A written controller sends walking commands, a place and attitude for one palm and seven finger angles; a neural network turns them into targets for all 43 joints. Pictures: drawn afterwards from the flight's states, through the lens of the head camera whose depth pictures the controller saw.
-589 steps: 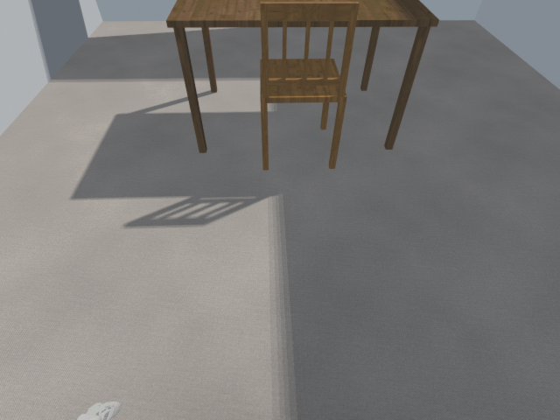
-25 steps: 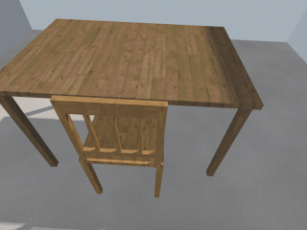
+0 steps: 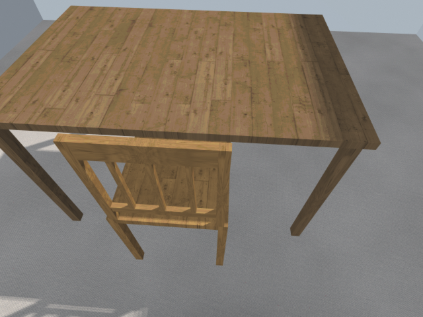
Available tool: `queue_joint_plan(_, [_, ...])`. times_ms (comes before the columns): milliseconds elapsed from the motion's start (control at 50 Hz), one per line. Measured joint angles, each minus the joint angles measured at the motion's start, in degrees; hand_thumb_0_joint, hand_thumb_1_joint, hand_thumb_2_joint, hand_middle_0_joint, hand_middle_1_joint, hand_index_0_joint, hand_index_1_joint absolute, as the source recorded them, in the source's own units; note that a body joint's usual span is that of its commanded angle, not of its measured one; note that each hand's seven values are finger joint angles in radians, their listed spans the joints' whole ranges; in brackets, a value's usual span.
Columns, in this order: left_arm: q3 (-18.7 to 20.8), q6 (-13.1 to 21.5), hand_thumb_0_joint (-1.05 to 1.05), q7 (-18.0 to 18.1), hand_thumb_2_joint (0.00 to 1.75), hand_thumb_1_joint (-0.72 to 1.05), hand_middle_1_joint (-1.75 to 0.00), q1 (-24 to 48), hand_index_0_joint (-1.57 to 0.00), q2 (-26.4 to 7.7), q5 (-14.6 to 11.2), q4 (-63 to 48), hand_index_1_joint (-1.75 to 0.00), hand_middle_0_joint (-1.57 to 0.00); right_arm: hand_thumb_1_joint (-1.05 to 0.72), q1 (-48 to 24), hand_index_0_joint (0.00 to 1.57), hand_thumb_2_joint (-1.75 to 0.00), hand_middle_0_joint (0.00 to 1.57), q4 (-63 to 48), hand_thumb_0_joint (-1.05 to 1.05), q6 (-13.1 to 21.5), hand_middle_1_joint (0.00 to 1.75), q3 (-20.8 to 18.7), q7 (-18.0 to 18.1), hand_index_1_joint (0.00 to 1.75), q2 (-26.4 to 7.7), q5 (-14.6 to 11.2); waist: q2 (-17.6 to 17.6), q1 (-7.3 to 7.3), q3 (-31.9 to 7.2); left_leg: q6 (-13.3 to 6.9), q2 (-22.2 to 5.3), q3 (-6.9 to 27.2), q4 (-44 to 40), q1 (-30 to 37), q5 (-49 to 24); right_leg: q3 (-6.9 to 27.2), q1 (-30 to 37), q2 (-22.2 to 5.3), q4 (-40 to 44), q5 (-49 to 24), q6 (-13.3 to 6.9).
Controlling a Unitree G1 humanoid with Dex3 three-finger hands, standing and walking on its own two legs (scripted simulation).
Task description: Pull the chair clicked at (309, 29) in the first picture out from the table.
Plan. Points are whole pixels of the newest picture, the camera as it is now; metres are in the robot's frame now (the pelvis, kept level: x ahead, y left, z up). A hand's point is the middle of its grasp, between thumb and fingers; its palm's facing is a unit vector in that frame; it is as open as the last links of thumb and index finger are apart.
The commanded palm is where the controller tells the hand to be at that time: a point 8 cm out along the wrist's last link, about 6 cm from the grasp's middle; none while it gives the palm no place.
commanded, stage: come to a stop and stand still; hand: left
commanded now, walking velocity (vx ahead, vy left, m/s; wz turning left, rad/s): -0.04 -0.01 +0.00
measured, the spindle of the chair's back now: (156, 187) +0.44 +0.18 -0.12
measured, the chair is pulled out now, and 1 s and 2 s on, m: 0.00 0.00 0.00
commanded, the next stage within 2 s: look again from close up in 0.68 s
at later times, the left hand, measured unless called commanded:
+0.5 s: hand out of the picture -0.01 +0.20 -0.17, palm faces -0.01 -0.98 -0.21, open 7.3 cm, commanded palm none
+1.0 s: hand out of the picture -0.04 +0.21 -0.18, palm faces -0.01 -0.98 -0.17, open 7.3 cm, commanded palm none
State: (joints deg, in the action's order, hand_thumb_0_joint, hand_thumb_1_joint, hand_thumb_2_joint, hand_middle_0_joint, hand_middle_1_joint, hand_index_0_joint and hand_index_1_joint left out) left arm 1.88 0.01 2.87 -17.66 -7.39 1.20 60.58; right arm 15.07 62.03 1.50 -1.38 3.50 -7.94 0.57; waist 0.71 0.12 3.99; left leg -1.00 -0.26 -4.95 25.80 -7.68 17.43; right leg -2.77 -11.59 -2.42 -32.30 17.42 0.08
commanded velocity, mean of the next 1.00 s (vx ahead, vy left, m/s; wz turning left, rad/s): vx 0.00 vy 0.00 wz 0.00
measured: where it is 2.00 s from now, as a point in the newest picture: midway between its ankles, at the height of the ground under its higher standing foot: outside the picture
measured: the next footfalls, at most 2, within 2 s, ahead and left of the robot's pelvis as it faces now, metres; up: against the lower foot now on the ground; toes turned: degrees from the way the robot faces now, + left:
none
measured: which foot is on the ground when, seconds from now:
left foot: down 0.00-1.00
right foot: down 0.00-1.00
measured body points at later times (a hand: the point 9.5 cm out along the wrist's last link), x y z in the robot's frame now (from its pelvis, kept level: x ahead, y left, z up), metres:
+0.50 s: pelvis -0.06 +0.02 +0.00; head -0.06 +0.02 +0.45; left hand -0.01 +0.25 -0.15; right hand +0.00 -0.21 -0.15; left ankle -0.03 +0.11 -0.74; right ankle -0.04 -0.11 -0.74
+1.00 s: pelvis -0.03 +0.04 +0.00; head -0.02 +0.05 +0.45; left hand -0.04 +0.26 -0.16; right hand -0.03 -0.18 -0.15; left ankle -0.03 +0.11 -0.74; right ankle -0.04 -0.11 -0.74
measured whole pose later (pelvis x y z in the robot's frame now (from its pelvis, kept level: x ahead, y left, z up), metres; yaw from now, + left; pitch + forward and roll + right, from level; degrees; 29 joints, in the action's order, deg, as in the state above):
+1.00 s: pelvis -0.03 +0.04 +0.00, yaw -1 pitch -1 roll +0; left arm -1.2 0.5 2.0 -18.1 -9.2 0.6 62.5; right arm 15.6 64.3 1.5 1.1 1.3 -8.6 0.4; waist 0.9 0.1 1.7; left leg -4.1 2.5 -4.8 26.1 -11.9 14.0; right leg -0.5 -10.8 -3.2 -26.1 14.7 2.7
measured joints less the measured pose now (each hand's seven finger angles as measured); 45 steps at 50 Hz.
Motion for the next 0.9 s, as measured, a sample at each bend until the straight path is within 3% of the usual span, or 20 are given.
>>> queue_joint_plan(40, [0.42,0.36,0.02,-0.02,0.9,0.93,-0.3,1.26,-0.2,-1.01,0.03,-0.12,-0.3,-0.2,-0.92,-0.78,0.2,-0.9,0.2,0.32,0.01,-0.75,0.3,-0.22,-0.08,0.3,-0.33,-0.1,-0.62,0.11,0.46,1.29,-0.23,0.3,1.9,-0.99,1.91,-0.25,0.32,0.14,0.49,2.6,-0.33])
queue_joint_plan(100, [0.22,1.22,0.02,0.26,0.9,0.93,-0.3,1.73,-0.2,-1.72,0.0,-0.58,-0.3,-0.2,-0.92,-1.59,0.2,-0.9,0.2,0.13,0.01,-1.89,0.3,-0.51,-0.67,0.3,-1.18,-0.35,-1.96,0.02,-0.05,1.63,-1.15,0.36,4.1,-2.82,1.08,-0.46,-0.25,0.94,0.83,2.49,-0.78])
queue_joint_plan(180, [-0.12,1.88,0.01,0.76,0.9,0.92,-0.3,1.4,-0.2,-2.45,0.28,-3.4,-0.3,-0.2,-0.92,-2.67,0.2,-0.9,0.2,-3.79,0.01,-2.09,0.3,-0.85,-1.96,0.3,-2.44,-0.48,-2.44,-0.21,0.03,0.33,-0.99,1.39,9.7,-6.91,3.72,-0.14,-1.64,1.67,-0.27,1.73,-1.14])
queue_joint_plan(240, [-0.71,1.42,0.01,0.61,0.9,0.92,-0.3,1.56,-0.2,-3.01,0.02,-4.34,-0.3,-0.2,-0.92,-3.74,0.2,-0.9,0.2,-5.27,0.01,-1.68,0.3,-0.77,-2.28,0.3,-2.75,-0.41,-2.0,-0.47,-0.06,0.06,-0.51,1.6,7.64,-6.26,-0.55,0.06,-1.48,1.64,-2.1,2.22,-0.77])
queue_joint_plan(420, [-2.28,-0.45,0.01,-0.89,0.9,0.91,-0.3,2.48,-0.2,-2.68,-0.08,-5.7,-0.3,-0.2,-0.91,-3.0,0.2,-0.9,0.2,-6.6,0.01,-1.7,0.3,1.08,-3.24,0.3,-2.08,0.56,-1.25,-0.22,-3.46,-1.19,0.38,0.83,5.32,-6.31,-2.34,0.9,-1.15,0.96,1.49,-1.2,0.18])
queue_joint_plan(720, [-2.35,-0.39,0.01,-1.41,0.9,0.91,-0.3,-1.36,-0.2,-3.38,-0.27,-2.01,-0.3,-0.2,-0.91,2.93,0.2,-0.9,0.2,-1.11,0.01,-1.54,0.3,1.69,-3.17,0.3,-2.32,0.33,0.05,-0.55,-2.44,-2.64,2.12,0.7,1.46,-7.41,-4.96,1.71,-2.25,-0.18,5.02,-3.88,1.46])
queue_joint_plan(900, [-2.92,0.28,0.01,-1.1,0.9,0.91,-0.3,-1.53,-0.2,-2.55,-0.57,1.24,-0.3,-0.2,-0.91,2.17,0.2,-0.9,0.2,1.47,0.01,-0.27,0.3,2.31,-2.74,0.3,-1.06,-0.22,0.18,-0.28,-2.06,-2.97,2.54,0.34,0.45,-5.37,-4.12,2.11,-0.29,-0.56,6.1,-3.31,2.33])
